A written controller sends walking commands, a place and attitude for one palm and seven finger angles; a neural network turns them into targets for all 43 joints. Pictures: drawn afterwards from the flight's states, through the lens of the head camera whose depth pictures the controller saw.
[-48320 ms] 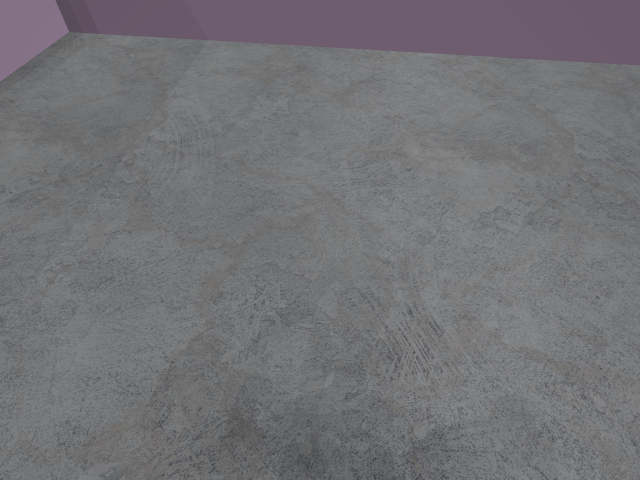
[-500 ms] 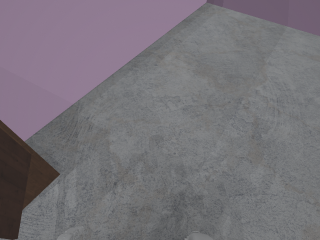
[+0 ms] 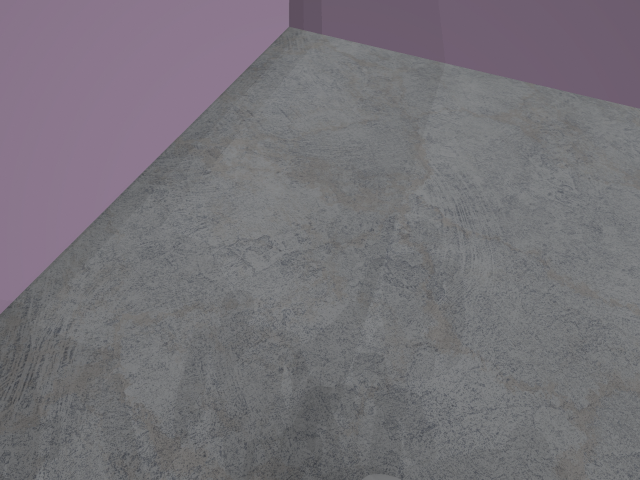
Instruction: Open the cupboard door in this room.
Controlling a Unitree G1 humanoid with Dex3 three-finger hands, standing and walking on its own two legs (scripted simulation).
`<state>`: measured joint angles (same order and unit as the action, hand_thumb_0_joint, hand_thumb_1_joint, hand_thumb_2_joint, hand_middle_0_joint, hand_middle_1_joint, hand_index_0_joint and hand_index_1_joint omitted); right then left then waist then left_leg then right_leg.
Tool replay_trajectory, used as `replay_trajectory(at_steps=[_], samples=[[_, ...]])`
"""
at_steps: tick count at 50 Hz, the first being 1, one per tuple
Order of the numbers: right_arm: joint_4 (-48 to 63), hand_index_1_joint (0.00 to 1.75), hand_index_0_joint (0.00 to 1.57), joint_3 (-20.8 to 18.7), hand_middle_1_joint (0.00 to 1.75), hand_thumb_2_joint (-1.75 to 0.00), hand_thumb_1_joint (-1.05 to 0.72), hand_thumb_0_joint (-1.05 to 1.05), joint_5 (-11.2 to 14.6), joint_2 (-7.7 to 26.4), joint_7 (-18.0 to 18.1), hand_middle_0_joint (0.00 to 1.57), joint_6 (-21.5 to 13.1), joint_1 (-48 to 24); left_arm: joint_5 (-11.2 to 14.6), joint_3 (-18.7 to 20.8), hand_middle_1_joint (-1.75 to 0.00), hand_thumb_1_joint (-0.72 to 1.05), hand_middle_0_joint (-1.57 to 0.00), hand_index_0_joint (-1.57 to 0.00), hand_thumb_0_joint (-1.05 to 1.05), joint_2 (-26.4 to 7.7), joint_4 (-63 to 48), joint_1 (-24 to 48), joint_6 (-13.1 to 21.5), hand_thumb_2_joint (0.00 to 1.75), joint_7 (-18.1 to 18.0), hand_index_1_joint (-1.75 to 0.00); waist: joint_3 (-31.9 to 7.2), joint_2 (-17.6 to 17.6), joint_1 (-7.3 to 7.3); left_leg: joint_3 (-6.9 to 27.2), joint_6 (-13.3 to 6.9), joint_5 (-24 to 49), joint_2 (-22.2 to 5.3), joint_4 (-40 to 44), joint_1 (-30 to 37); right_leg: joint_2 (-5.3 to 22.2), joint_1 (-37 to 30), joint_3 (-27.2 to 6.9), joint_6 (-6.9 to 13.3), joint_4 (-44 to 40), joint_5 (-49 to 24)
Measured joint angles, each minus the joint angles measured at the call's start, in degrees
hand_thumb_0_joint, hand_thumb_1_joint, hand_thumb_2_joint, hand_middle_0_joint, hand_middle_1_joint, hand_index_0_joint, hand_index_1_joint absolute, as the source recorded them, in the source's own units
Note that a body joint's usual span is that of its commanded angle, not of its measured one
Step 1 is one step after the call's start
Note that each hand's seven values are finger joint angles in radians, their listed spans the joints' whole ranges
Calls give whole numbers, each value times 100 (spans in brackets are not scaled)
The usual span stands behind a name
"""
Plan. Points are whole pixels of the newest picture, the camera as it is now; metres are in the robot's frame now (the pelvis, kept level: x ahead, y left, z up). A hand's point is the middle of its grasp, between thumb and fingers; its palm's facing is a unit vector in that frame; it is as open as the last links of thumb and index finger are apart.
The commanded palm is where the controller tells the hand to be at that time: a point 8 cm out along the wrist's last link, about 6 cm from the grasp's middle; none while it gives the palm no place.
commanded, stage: walk to a spot facing it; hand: left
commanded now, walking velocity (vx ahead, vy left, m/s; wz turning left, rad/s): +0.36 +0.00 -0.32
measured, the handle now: out of the picture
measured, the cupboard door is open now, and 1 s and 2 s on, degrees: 49 49 49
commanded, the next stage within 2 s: turn to face it in 0.82 s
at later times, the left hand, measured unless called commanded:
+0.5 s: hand (243, 381) +0.28 +0.13 -0.17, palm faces -0.08 -0.98 -0.19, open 7.2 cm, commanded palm none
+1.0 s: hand (303, 257) +0.53 +0.06 -0.16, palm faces -0.12 -0.97 -0.22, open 7.3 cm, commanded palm none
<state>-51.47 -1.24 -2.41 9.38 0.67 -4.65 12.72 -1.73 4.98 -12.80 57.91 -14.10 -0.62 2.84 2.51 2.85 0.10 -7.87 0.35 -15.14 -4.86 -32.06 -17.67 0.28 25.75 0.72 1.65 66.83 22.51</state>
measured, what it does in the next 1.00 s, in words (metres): walks ahead: right foot, then left foot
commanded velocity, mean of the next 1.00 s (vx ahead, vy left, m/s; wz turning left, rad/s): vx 0.30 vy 0.00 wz -0.10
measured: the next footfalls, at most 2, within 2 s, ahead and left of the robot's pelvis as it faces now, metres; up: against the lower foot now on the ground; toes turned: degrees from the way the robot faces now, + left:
right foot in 0.22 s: +0.21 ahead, -0.15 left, +0.00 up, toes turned -11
left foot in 0.58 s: +0.45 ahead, +0.06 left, +0.00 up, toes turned +1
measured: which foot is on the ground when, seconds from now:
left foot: down 0.00-0.22, up 0.24-0.56, down 0.58-0.90, up 0.92-1.00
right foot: up 0.00-0.20, down 0.22-0.58, up 0.60-0.88, down 0.90-1.00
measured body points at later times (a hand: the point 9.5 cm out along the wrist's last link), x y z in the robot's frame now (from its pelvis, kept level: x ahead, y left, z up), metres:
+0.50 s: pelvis +0.23 -0.06 +0.01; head +0.26 -0.05 +0.46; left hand +0.29 +0.18 -0.15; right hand +0.24 -0.30 -0.14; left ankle +0.34 +0.08 -0.70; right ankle +0.17 -0.14 -0.73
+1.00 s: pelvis +0.44 -0.12 +0.00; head +0.46 -0.14 +0.45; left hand +0.54 +0.11 -0.14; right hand +0.39 -0.35 -0.17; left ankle +0.43 +0.03 -0.68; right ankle +0.45 -0.21 -0.73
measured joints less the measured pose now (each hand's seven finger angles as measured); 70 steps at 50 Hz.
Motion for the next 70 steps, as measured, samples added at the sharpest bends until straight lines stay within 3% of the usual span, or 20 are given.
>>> replay_trajectory(at_steps=[4,10,12,15,17,25,29,31,33,35,39,44,47,50,56,60,62,64,66,70], samples=[[-377,30,21,-19,30,-90,-91,0,13,-22,23,20,42,420,0,-30,-30,91,-19,-19,1,61,-235,338,33,90,61,-30,-8,-151,-13,-177,68,66,-73,708,607,309,403,226,-90,-950,-503],[-786,30,21,-86,30,-90,-91,1,9,104,-35,20,208,1038,-4,-75,-30,91,-19,-19,1,65,-377,779,91,90,77,-30,75,-322,257,-428,349,-448,-247,732,1266,296,-16,531,-7,-2974,-838],[-924,30,21,-86,30,-90,-91,1,70,108,-60,20,278,1266,-12,-82,-30,91,-19,-19,1,-3,-430,858,238,90,56,-30,66,-244,274,-425,320,-887,-323,-175,1080,275,-281,514,161,-3282,-1037],[-1189,30,20,-138,30,-90,-91,1,126,191,-73,20,462,1095,72,-96,-30,91,-20,-19,0,100,-378,862,367,90,-85,-30,209,-372,270,185,186,-1276,-312,-2524,128,140,-521,592,171,-2966,-643],[-1209,30,20,-173,30,-90,-91,1,114,203,-60,19,487,897,82,-116,-30,91,-20,-20,0,169,-291,689,368,90,-174,-30,183,-366,279,293,197,-1091,-304,-3003,-399,59,-862,593,141,-3284,-562],[-706,30,20,-185,30,-90,-91,1,104,16,-178,19,304,29,75,-96,-30,94,-20,-20,-1,119,301,-92,382,90,-205,-30,63,-124,108,159,220,57,-233,-863,-978,-84,-2004,392,76,-4306,-468],[-500,30,20,-152,30,-90,-91,1,66,84,-186,19,96,-230,96,-106,-30,93,-20,-20,0,178,485,-527,316,90,-174,-30,18,-248,-12,110,-27,478,-123,153,-521,-123,-2145,331,-27,-3586,196],[-451,30,20,-149,30,-90,-90,1,20,31,-122,19,15,-332,92,-112,-30,93,-20,-20,0,148,553,-588,212,90,-165,-30,45,-158,4,11,-173,588,-104,-312,-572,-60,-1553,191,48,-1907,581],[-425,30,20,-132,30,-90,-90,0,7,-45,-86,19,13,-255,57,-95,-30,92,-20,-20,0,112,585,-503,132,90,-158,-30,3,-63,4,-84,-136,319,-42,-398,-452,9,-839,114,89,-461,380],[-488,30,20,-122,30,-90,-90,0,12,-95,-46,19,28,-94,26,-74,-30,92,-20,-19,1,120,504,-333,96,90,-119,-30,-41,-63,-33,-115,-58,275,18,-132,-230,146,-258,151,58,91,7],[-735,30,21,-195,30,-90,-93,0,24,21,-3,20,110,216,31,-89,-30,92,-19,-19,1,271,180,-47,113,90,-48,-30,-104,-247,-95,-159,8,351,30,517,290,421,159,298,-30,-1130,-407],[-957,30,21,-219,30,-90,-92,0,39,98,-85,20,319,560,19,-94,-30,92,-20,-19,0,266,-78,90,238,90,-36,-30,-121,-317,-16,-211,187,-203,-114,254,652,381,-349,481,-74,-3007,-570],[-1079,30,21,-244,30,-90,-92,1,91,153,-112,20,491,613,27,-105,-30,92,-20,-19,0,291,-54,139,329,90,-129,-30,-106,-377,-39,80,95,-1275,-134,-1226,208,262,-454,480,108,-2963,-676],[-1146,30,20,-248,30,-90,-91,1,105,168,-90,19,535,456,45,-139,-30,92,-20,-20,0,385,48,71,369,90,-261,-30,-70,-411,41,346,81,-1072,-31,-2438,-437,163,-868,612,121,-3367,-618],[-959,30,20,-155,30,-90,-91,1,170,-33,-66,19,445,166,62,-212,-30,94,-20,-20,0,343,303,-85,407,90,-334,-30,-1,-147,124,149,140,-446,125,-1462,-802,184,-1700,883,107,-4265,-658],[-826,30,20,-97,30,-90,-92,1,168,-68,-73,19,471,-88,93,-222,-30,93,-20,-20,0,383,324,-116,304,90,-346,-30,183,-58,67,-31,87,146,249,-461,-618,234,-1954,1117,7,-3959,-214],[-680,30,20,-86,30,-90,-92,1,124,28,-93,19,432,-125,126,-216,-30,92,-20,-20,0,434,278,-202,214,90,-348,-30,179,-156,51,53,-179,915,242,-95,-446,251,-1756,1220,-117,-3171,183],[-595,30,20,-100,30,-90,-92,1,101,26,-48,19,429,-230,139,-204,-30,92,-20,-20,0,379,226,-128,46,90,-369,-30,204,-83,97,135,-375,337,332,-483,-567,278,-1196,862,-287,-1772,925],[-497,30,20,-102,30,-90,-91,1,94,28,-8,19,462,-265,116,-167,-30,92,-20,-20,1,310,152,59,-94,90,-373,-30,205,-52,102,254,-367,122,416,-569,-622,235,-653,501,-383,-766,1026],[-389,30,21,-119,30,-90,-91,1,72,115,23,20,543,-275,102,-88,-30,92,-20,-20,1,237,-167,448,-156,90,-318,-30,186,-188,61,590,-238,327,498,-227,-576,252,-116,146,-454,-645,596]])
